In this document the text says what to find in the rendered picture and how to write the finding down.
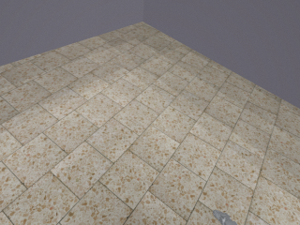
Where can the right robot hand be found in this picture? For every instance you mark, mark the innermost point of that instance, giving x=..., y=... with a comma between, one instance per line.
x=223, y=218

